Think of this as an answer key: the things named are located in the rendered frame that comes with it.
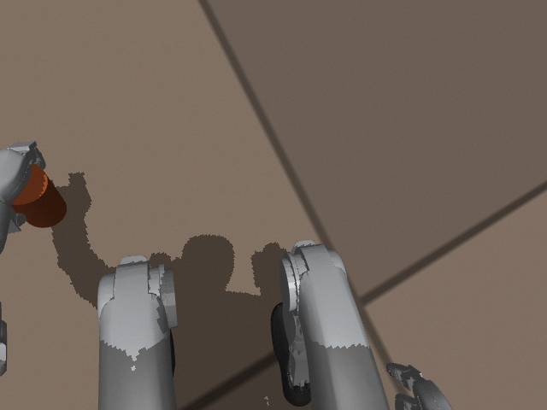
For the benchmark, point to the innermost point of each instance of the left robot hand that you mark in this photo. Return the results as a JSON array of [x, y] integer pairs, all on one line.
[[15, 171]]

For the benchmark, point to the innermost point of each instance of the right robot foot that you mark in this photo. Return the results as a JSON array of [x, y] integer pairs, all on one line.
[[296, 395]]

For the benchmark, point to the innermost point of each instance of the right robot hand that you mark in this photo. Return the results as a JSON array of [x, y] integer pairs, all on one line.
[[427, 394]]

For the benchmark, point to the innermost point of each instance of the can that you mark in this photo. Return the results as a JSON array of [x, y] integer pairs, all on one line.
[[40, 201]]

